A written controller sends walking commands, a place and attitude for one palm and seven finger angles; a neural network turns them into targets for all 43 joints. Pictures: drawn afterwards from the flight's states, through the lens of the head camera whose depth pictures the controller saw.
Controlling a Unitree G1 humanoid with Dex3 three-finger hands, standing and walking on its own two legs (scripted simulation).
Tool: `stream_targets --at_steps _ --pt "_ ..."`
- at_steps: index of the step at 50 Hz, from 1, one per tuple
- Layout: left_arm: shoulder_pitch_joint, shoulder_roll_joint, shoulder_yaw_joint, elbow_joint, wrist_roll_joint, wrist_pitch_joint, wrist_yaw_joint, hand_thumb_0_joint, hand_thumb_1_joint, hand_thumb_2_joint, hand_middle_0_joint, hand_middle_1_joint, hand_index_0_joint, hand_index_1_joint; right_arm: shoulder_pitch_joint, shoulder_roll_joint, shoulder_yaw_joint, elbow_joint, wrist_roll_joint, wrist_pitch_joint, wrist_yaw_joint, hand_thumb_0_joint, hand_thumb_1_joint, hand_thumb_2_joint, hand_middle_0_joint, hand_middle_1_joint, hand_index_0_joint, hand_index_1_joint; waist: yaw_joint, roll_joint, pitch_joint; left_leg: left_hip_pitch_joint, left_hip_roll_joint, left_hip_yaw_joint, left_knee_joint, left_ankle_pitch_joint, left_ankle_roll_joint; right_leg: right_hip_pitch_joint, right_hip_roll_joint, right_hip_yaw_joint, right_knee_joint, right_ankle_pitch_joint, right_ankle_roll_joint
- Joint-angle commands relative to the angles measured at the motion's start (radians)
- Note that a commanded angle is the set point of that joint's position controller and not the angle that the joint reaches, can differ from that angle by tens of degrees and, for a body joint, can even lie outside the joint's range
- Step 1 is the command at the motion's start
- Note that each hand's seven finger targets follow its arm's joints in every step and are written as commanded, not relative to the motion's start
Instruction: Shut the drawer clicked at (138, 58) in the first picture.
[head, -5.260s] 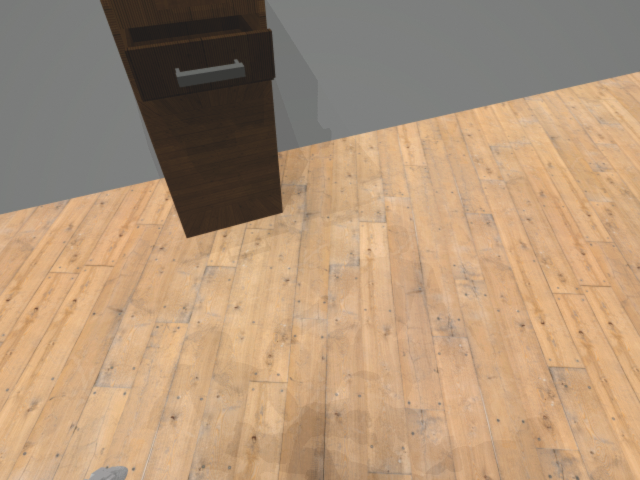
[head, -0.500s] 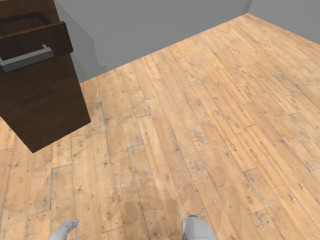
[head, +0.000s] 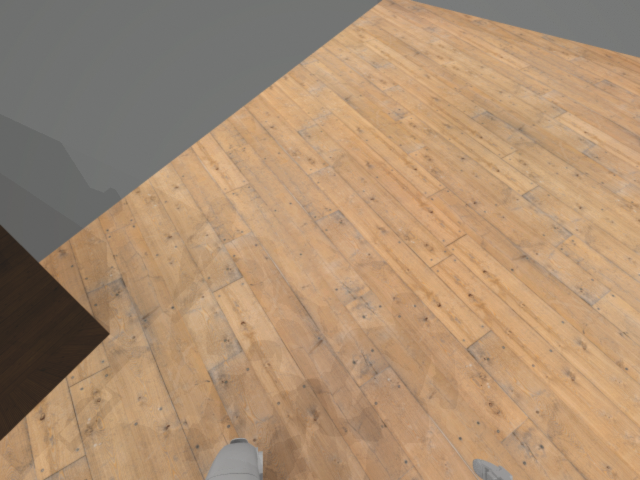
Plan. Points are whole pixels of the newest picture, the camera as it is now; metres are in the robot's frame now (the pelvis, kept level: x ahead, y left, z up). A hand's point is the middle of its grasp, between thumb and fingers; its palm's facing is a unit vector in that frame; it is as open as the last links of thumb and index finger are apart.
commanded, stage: walk to a spot facing it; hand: left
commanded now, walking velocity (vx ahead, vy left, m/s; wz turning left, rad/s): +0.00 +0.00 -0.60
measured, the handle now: out of the picture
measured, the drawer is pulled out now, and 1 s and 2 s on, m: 0.14 0.14 0.14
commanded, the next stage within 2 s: turn to face it in 0.52 s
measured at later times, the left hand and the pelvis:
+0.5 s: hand (197, 370) +0.29 +0.22 -0.16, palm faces -0.31 -0.93 -0.20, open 7.4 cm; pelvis +0.14 +0.06 +0.00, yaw -20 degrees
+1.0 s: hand (243, 336) +0.36 +0.16 -0.18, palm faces -0.33 -0.93 -0.14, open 7.4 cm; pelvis +0.20 +0.04 -0.01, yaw -19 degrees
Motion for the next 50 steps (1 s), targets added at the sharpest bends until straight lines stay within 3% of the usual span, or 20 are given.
stream_targets --at_steps 1,3,5,6,7,8,11,14,24,27,28,29,30,32,34,37,44,45,47,50 --pt "0.015 0.152 0.032 -0.088 -0.004 -0.017 0.000 0.000 0.900 0.900 -0.200 -0.300 -0.200 -0.300 -0.012 -0.085 -0.008 -0.074 0.007 -0.011 0.004 0.000 -0.900 -0.900 0.200 0.300 0.200 0.300 0.029 -0.183 -0.042 0.117 -0.088 0.050 -0.183 0.024 -0.002 -0.007 -0.218 0.233 -0.138 0.357 -0.107" --pt "0.017 0.171 0.039 -0.099 -0.004 -0.005 0.004 0.000 0.900 0.900 -0.200 -0.300 -0.200 -0.300 -0.031 -0.097 -0.009 -0.086 0.013 -0.015 -0.001 0.000 -0.900 -0.900 0.200 0.300 0.200 0.300 0.033 -0.186 -0.060 0.192 -0.115 0.057 -0.277 0.013 0.005 0.017 -0.227 0.261 -0.089 0.407 -0.095" --pt "-0.010 0.170 0.040 -0.110 -0.010 0.008 0.009 0.000 0.900 0.900 -0.200 -0.300 -0.200 -0.300 0.043 -0.136 -0.015 -0.066 0.013 -0.019 -0.012 0.000 -0.900 -0.900 0.200 0.300 0.200 0.300 -0.018 -0.144 -0.093 0.386 -0.123 0.054 -0.466 0.111 0.009 -0.028 -0.192 0.249 0.020 0.387 -0.048" --pt "0.001 0.130 0.032 -0.121 -0.019 0.012 0.009 0.000 0.900 0.900 -0.200 -0.300 -0.200 -0.300 0.132 -0.202 -0.026 -0.041 0.004 -0.027 -0.021 0.000 -0.900 -0.900 0.200 0.300 0.200 0.300 -0.053 -0.022 -0.159 0.602 -0.021 -0.030 -0.560 0.195 0.039 -0.137 -0.123 0.200 0.183 0.278 -0.001" --pt "0.056 0.067 0.018 -0.128 -0.029 0.014 -0.001 0.000 0.900 0.900 -0.200 -0.300 -0.200 -0.300 0.215 -0.310 -0.048 -0.029 -0.006 -0.024 -0.019 0.000 -0.900 -0.900 0.200 0.300 0.200 0.300 -0.069 0.289 -0.252 0.787 0.286 -0.318 -0.558 0.399 0.141 -0.330 -0.007 0.051 0.465 -0.265 0.063" --pt "0.095 0.083 0.019 -0.126 -0.018 0.013 0.001 0.000 0.900 0.900 -0.200 -0.300 -0.200 -0.300 0.208 -0.317 -0.035 -0.048 -0.001 -0.008 -0.012 0.000 -0.900 -0.900 0.200 0.300 0.200 0.300 -0.055 0.274 -0.251 0.689 0.385 -0.357 -0.598 0.344 0.216 -0.341 -0.047 0.025 0.645 -0.415 0.079" --pt "-0.001 0.094 0.032 -0.132 -0.002 0.031 -0.016 0.000 0.900 0.900 -0.200 -0.300 -0.200 -0.300 0.073 -0.208 -0.008 -0.068 -0.002 -0.011 -0.021 0.000 -0.900 -0.900 0.200 0.300 0.200 0.300 -0.015 0.172 -0.038 0.436 0.263 -0.189 -0.654 0.333 0.190 -0.373 -0.131 0.014 0.777 -0.229 0.104" --pt "0.038 0.061 0.026 -0.124 -0.007 0.056 -0.025 0.000 0.900 0.900 -0.200 -0.300 -0.200 -0.300 0.043 -0.181 -0.005 -0.061 0.000 -0.015 -0.024 0.000 -0.900 -0.900 0.200 0.300 0.200 0.300 0.017 0.175 -0.081 0.448 0.190 0.031 -0.620 0.514 0.164 -0.318 -0.149 -0.032 0.721 -0.139 0.124" --pt "-0.131 0.016 0.016 -0.185 0.000 0.065 -0.027 0.000 0.900 0.900 -0.200 -0.300 -0.200 -0.300 0.125 -0.206 -0.049 -0.002 -0.003 0.004 -0.015 0.000 -0.900 -0.900 0.200 0.300 0.200 0.300 -0.037 0.206 -0.079 0.523 0.212 0.189 -0.548 0.558 0.171 -0.223 -0.129 -0.131 0.297 -0.089 0.112" --pt "-0.067 0.043 0.020 -0.170 0.003 0.048 -0.019 0.000 0.900 0.900 -0.200 -0.300 -0.200 -0.300 0.121 -0.215 -0.060 0.002 0.000 0.011 -0.010 0.000 -0.900 -0.900 0.200 0.300 0.200 0.300 0.012 0.164 -0.117 0.494 0.201 0.232 -0.382 0.577 0.114 -0.041 -0.093 -0.153 0.080 0.025 0.075" --pt "0.020 0.095 0.029 -0.146 0.005 0.035 -0.012 0.000 0.900 0.900 -0.200 -0.300 -0.200 -0.300 0.134 -0.204 -0.054 -0.007 0.007 0.012 -0.005 0.000 -0.900 -0.900 0.200 0.300 0.200 0.300 0.063 0.056 -0.169 0.375 0.168 0.263 -0.198 0.527 0.067 0.168 -0.125 -0.106 -0.033 0.198 0.047" --pt "0.110 0.225 0.054 -0.122 0.010 0.021 0.005 0.000 0.900 0.900 -0.200 -0.300 -0.200 -0.300 0.128 -0.128 -0.032 -0.051 0.015 0.016 0.002 0.000 -0.900 -0.900 0.200 0.300 0.200 0.300 0.106 -0.264 -0.223 0.045 0.028 0.275 0.067 -0.097 0.004 0.421 -0.393 0.259 -0.059 0.618 -0.060" --pt "0.155 0.280 0.061 -0.100 -0.017 0.030 0.017 0.000 0.900 0.900 -0.200 -0.300 -0.200 -0.300 0.090 -0.126 -0.024 -0.081 0.018 0.026 -0.013 0.000 -0.900 -0.900 0.200 0.300 0.200 0.300 0.116 -0.267 -0.249 -0.043 -0.044 0.128 0.252 -0.386 -0.012 0.401 -0.521 0.355 -0.043 0.972 -0.164" --pt "0.053 0.217 0.054 -0.116 -0.015 0.038 0.036 0.000 0.900 0.900 -0.200 -0.300 -0.200 -0.300 0.055 -0.125 -0.016 -0.062 0.018 0.036 -0.029 0.000 -0.900 -0.900 0.200 0.300 0.200 0.300 0.084 -0.208 -0.218 -0.063 -0.020 -0.012 0.312 -0.294 0.007 0.317 -0.453 0.286 -0.056 0.759 -0.161" --pt "-0.079 0.136 0.015 -0.138 -0.009 0.035 0.040 0.000 0.900 0.900 -0.200 -0.300 -0.200 -0.300 0.114 -0.114 -0.007 0.002 0.006 0.049 -0.024 0.000 -0.900 -0.900 0.200 0.300 0.200 0.300 0.007 -0.111 -0.163 0.033 -0.027 0.000 0.250 -0.163 0.005 0.156 -0.362 0.123 -0.083 0.630 -0.104" --pt "-0.133 0.103 -0.011 -0.121 -0.001 0.021 0.038 0.000 0.900 0.900 -0.200 -0.300 -0.200 -0.300 0.207 -0.087 0.006 0.060 0.010 0.058 -0.018 0.000 -0.900 -0.900 0.200 0.300 0.200 0.300 -0.036 -0.135 -0.129 0.167 -0.058 0.013 0.080 -0.111 0.017 0.032 -0.318 0.011 -0.118 0.527 -0.074" --pt "-0.105 0.111 -0.007 -0.071 -0.015 0.038 0.043 0.000 0.900 0.900 -0.200 -0.300 -0.200 -0.300 0.198 -0.087 0.007 0.078 0.011 0.042 -0.002 0.000 -0.900 -0.900 0.200 0.300 0.200 0.300 -0.011 -0.109 -0.053 0.333 -0.087 0.079 -0.392 0.114 0.031 0.010 -0.334 -0.070 -0.023 0.295 -0.007" --pt "-0.081 0.081 -0.006 -0.074 -0.017 0.047 0.042 0.000 0.900 0.900 -0.200 -0.300 -0.200 -0.300 0.215 -0.125 -0.002 0.077 0.008 0.037 0.001 0.000 -0.900 -0.900 0.200 0.300 0.200 0.300 -0.012 0.037 -0.057 0.379 -0.023 -0.027 -0.472 0.272 0.066 -0.056 -0.285 -0.101 0.069 0.156 0.040" --pt "-0.089 0.022 -0.017 -0.113 -0.020 0.057 0.041 0.000 0.900 0.900 -0.200 -0.300 -0.200 -0.300 0.239 -0.224 -0.025 0.059 -0.003 0.032 -0.004 0.000 -0.900 -0.900 0.200 0.300 0.200 0.300 -0.032 0.360 -0.016 0.337 0.212 -0.410 -0.674 0.471 0.235 -0.192 -0.126 -0.134 0.386 -0.313 0.125" --pt "-0.132 0.028 0.002 -0.111 -0.011 0.049 0.034 0.000 0.900 0.900 -0.200 -0.300 -0.200 -0.300 0.209 -0.180 -0.027 0.062 -0.002 0.022 -0.022 0.000 -0.900 -0.900 0.200 0.300 0.200 0.300 -0.024 0.179 -0.064 0.418 0.141 -0.345 -0.640 0.485 0.257 -0.304 -0.149 -0.013 0.617 -0.223 0.118"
